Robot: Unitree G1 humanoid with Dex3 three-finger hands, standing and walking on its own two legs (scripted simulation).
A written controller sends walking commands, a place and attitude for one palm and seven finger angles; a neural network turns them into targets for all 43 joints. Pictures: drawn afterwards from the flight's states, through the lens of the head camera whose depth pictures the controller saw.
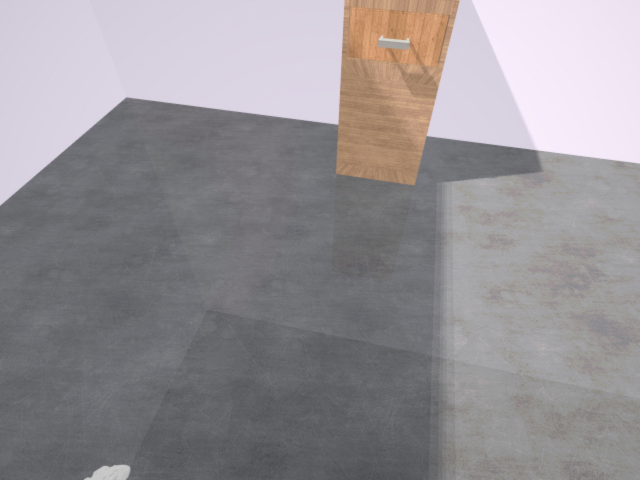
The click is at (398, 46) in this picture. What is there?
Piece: drawer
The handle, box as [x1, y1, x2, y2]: [378, 35, 409, 49]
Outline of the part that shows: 378,40 378,46 404,49 408,48 409,42 408,38 406,40 387,39 381,35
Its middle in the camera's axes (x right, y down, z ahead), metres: +0.27 -0.74 +1.45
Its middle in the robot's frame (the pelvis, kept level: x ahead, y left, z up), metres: +1.59 -0.19 -0.09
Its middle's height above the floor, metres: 0.69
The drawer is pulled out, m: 0.00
